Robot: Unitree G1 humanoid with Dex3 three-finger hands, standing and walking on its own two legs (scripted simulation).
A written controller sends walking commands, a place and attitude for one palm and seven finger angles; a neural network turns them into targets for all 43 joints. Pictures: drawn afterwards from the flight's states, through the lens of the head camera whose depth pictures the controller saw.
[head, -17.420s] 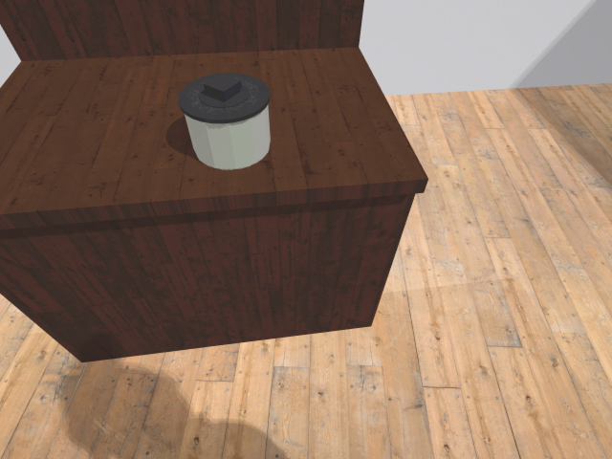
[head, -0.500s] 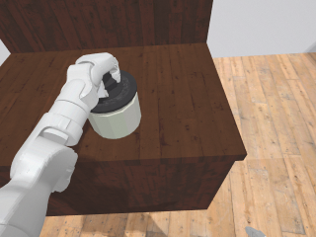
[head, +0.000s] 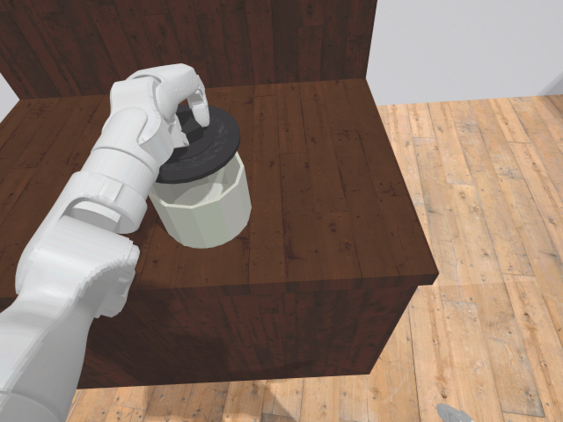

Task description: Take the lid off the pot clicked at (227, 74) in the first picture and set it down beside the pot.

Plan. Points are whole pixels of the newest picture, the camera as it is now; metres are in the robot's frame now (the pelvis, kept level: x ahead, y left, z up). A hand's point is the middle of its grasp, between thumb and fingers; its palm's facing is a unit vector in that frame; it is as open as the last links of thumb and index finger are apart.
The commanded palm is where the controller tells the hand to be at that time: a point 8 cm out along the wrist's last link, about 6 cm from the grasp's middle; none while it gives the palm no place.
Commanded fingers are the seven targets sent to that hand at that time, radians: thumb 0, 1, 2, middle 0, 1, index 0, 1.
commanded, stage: lift the lid straight up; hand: left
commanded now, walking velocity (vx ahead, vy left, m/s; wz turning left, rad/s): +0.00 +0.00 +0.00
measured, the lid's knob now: (180, 129) +0.51 +0.14 +0.16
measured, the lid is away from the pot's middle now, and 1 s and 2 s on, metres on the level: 0.01 0.02 0.11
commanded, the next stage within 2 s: move the lid sideways beside the pot in 1.04 s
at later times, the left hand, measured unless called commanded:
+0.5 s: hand (171, 99) +0.48 +0.13 +0.23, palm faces -0.27 -0.08 -0.96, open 7.5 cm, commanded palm +0.47 +0.13 +0.31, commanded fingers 0.00 0.52 1.09 -0.69 -0.97 -0.78 -1.02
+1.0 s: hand (166, 72) +0.48 +0.12 +0.27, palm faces -0.22 -0.06 -0.97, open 7.5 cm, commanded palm +0.47 +0.13 +0.33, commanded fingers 0.00 0.52 1.09 -0.69 -0.97 -0.78 -1.02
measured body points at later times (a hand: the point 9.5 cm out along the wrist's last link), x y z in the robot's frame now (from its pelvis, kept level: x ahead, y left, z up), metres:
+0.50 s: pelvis +0.00 +0.00 +0.00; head +0.03 -0.02 +0.45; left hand +0.49 +0.13 +0.28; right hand +0.10 -0.26 -0.13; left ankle +0.00 +0.08 -0.74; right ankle -0.02 -0.13 -0.74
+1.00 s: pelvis +0.00 +0.00 +0.00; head +0.02 -0.03 +0.45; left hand +0.49 +0.12 +0.32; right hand +0.11 -0.26 -0.13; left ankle +0.00 +0.08 -0.74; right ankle -0.02 -0.13 -0.74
